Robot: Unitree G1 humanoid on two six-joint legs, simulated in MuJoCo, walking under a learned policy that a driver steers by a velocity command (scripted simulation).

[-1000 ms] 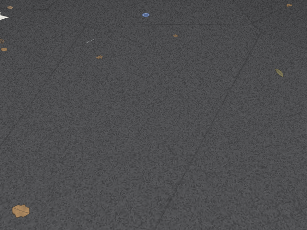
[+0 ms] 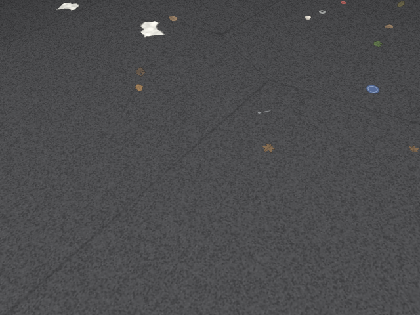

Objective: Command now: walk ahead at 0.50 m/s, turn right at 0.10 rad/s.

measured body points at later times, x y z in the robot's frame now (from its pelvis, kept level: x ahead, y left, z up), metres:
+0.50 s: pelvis +0.26 +0.04 +0.00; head +0.28 +0.04 +0.45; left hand +0.48 +0.27 -0.10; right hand +0.25 -0.25 -0.12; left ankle +0.25 +0.15 -0.75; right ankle +0.32 -0.14 -0.68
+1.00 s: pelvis +0.49 -0.10 +0.00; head +0.52 -0.13 +0.45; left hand +0.72 +0.10 -0.10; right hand +0.52 -0.43 -0.10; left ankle +0.69 +0.00 -0.68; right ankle +0.46 -0.16 -0.75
